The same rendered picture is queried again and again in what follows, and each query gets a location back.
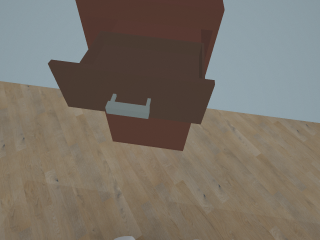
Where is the handle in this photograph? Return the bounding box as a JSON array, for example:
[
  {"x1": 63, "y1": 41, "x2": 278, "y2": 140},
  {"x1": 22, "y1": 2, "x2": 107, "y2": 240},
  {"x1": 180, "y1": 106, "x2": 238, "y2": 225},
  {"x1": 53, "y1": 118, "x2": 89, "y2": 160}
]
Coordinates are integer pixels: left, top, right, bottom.
[{"x1": 105, "y1": 93, "x2": 151, "y2": 119}]

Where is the cabinet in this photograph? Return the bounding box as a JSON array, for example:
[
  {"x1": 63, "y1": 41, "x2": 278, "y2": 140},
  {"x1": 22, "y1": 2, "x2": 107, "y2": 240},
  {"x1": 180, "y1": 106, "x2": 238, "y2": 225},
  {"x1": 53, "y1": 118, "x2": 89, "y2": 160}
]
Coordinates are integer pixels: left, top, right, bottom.
[{"x1": 75, "y1": 0, "x2": 225, "y2": 151}]

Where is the drawer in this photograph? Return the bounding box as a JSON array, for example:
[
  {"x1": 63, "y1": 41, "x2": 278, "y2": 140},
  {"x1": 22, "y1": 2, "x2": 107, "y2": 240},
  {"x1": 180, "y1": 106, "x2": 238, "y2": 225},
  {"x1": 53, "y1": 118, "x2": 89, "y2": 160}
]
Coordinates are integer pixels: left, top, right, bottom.
[{"x1": 48, "y1": 31, "x2": 215, "y2": 125}]

